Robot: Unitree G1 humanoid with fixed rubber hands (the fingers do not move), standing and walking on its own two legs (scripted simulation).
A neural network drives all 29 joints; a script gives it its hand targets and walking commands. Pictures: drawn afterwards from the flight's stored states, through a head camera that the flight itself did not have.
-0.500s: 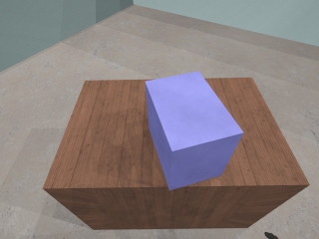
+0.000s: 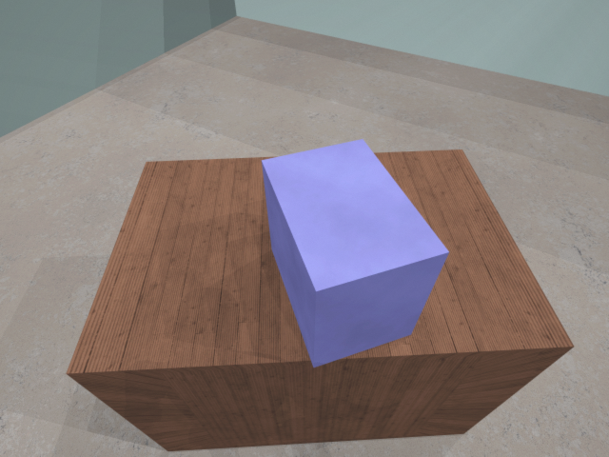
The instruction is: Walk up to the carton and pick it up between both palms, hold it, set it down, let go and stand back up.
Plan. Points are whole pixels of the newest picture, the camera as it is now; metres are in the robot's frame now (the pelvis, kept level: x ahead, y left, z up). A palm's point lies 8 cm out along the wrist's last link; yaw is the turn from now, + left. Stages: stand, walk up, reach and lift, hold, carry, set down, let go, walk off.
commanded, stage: walk up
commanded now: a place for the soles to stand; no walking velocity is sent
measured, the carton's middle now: (338, 250) +0.46 -0.05 -0.04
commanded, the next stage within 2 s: reach and lift in 0.22 s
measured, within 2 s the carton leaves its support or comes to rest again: neither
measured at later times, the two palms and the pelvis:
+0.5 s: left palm out of the picture +0.15 +0.24 -0.11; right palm out of the picture +0.13 -0.27 -0.13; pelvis -0.02 -0.02 -0.02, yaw +3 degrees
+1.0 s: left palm out of the picture +0.09 +0.21 -0.07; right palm out of the picture +0.12 -0.28 -0.08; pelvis -0.04 -0.05 -0.01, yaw +5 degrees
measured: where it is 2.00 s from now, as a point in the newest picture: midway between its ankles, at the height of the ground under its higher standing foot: outside the picture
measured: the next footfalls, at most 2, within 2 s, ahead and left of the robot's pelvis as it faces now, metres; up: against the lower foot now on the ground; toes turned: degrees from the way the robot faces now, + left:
none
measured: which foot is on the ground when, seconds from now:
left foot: down 0.00-1.00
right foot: down 0.00-1.00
